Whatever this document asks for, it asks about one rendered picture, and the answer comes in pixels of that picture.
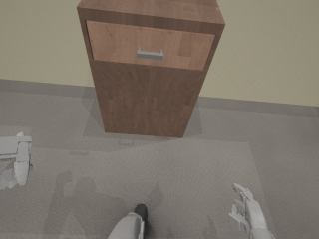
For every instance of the drawer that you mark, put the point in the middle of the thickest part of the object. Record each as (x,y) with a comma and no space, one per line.
(119,43)

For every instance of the left robot hand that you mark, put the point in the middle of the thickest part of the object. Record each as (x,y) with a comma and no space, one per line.
(15,148)

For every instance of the cabinet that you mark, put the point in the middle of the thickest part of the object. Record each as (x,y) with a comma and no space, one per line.
(144,99)

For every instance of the robot left shin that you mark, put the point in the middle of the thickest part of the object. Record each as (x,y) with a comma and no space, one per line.
(135,215)

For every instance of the left robot thigh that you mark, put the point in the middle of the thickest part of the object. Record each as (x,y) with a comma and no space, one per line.
(130,227)

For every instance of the robot right forearm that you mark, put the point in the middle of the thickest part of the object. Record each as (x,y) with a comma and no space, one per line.
(260,233)

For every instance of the handle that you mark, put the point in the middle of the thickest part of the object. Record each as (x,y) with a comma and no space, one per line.
(149,55)

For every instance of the right robot hand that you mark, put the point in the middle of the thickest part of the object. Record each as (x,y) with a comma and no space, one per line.
(251,214)

